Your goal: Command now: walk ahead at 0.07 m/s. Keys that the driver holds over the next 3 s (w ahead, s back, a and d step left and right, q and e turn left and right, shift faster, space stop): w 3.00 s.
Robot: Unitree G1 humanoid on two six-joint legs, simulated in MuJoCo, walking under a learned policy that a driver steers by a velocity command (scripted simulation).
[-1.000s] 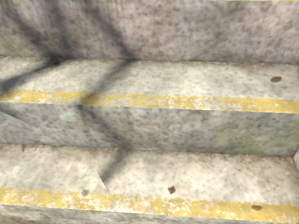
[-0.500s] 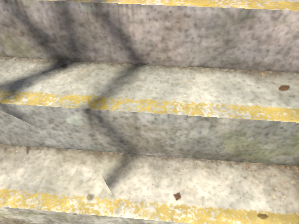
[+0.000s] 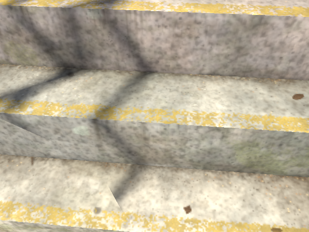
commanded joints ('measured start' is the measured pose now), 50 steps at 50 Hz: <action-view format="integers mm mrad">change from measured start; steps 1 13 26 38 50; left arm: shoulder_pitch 106 217 -371 -59 -428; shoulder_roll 33 63 -32 221 35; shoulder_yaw -9 17 -25 25 -6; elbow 0 72 -198 -45 -161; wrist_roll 2 38 18 -106 16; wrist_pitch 1 -26 3 -11 14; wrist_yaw -7 41 8 199 -13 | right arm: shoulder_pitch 87 157 536 342 405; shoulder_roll -72 -20 21 -107 -57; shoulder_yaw -9 -17 30 -68 35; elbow -3 -10 202 -3 -37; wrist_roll -4 -27 -84 21 -120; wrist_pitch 1 -9 5 -144 61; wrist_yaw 2 -58 -20 -135 -67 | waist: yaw -8 27 -119 111 -174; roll -13 -93 125 -492 93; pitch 79 59 -6 -477 -98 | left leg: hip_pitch -2 -213 487 -634 -222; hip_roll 44 40 517 -106 -20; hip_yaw -37 -10 -433 69 -272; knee -100 105 -53 1083 444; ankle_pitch -24 -2 577 -158 -370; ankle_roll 54 205 353 -174 139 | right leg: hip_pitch -56 48 -1673 628 -879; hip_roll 0 -137 102 -173 59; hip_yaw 6 161 206 288 77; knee -93 -60 2401 328 1418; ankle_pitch -32 106 -416 487 21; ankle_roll -65 -288 -348 -322 -217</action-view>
